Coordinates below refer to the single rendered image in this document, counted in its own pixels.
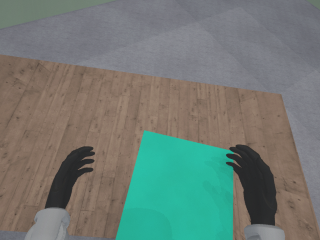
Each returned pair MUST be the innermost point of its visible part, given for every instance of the pedestal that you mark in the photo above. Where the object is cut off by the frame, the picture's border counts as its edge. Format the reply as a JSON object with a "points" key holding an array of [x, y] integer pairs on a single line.
{"points": [[49, 109]]}

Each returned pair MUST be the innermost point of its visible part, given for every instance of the robot right forearm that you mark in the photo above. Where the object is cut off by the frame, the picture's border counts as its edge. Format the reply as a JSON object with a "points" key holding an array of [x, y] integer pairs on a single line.
{"points": [[263, 232]]}

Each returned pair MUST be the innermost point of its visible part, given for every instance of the right robot hand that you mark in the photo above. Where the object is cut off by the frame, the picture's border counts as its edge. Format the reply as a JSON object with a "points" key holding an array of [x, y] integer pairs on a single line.
{"points": [[258, 183]]}

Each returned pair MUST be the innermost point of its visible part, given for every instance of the carton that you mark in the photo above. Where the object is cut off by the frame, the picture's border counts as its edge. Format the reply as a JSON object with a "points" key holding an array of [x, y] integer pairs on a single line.
{"points": [[179, 190]]}

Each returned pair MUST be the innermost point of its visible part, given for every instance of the robot left forearm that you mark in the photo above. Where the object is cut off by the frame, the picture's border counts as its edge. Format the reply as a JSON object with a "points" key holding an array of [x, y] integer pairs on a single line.
{"points": [[51, 224]]}

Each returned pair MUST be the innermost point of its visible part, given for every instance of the left robot hand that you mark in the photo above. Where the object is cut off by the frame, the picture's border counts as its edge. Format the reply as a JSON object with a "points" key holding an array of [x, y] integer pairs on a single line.
{"points": [[68, 173]]}

